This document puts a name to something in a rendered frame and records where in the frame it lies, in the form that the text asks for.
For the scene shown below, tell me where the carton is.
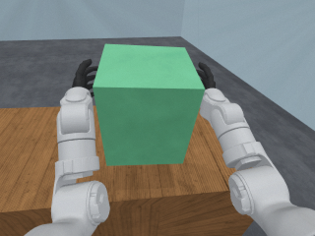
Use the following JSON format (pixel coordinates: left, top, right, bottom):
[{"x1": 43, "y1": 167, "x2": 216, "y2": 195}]
[{"x1": 93, "y1": 43, "x2": 205, "y2": 166}]

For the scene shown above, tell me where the pedestal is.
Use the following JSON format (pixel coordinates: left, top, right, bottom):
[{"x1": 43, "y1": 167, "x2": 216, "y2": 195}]
[{"x1": 0, "y1": 105, "x2": 254, "y2": 236}]

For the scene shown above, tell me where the right robot upper arm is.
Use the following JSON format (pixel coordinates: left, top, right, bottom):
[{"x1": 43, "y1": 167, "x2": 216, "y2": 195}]
[{"x1": 228, "y1": 164, "x2": 315, "y2": 236}]

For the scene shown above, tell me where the robot left forearm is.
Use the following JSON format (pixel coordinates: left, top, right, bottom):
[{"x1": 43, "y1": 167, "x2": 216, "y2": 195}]
[{"x1": 51, "y1": 87, "x2": 100, "y2": 220}]

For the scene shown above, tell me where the left robot upper arm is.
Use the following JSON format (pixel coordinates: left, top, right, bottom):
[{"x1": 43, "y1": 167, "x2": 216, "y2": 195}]
[{"x1": 24, "y1": 180, "x2": 110, "y2": 236}]

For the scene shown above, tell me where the robot left hand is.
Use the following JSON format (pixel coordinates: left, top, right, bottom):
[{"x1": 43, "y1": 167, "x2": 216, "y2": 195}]
[{"x1": 72, "y1": 59, "x2": 98, "y2": 97}]

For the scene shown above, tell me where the robot right forearm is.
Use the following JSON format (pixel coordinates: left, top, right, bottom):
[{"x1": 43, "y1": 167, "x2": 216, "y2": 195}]
[{"x1": 199, "y1": 88, "x2": 290, "y2": 199}]

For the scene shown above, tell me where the robot right hand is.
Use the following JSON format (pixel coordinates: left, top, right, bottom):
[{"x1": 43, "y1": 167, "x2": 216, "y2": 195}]
[{"x1": 196, "y1": 62, "x2": 216, "y2": 89}]

